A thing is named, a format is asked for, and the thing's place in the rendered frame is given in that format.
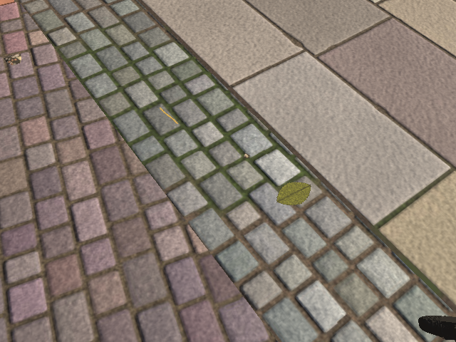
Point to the robot right hand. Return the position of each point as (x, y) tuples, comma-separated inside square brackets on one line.
[(442, 326)]

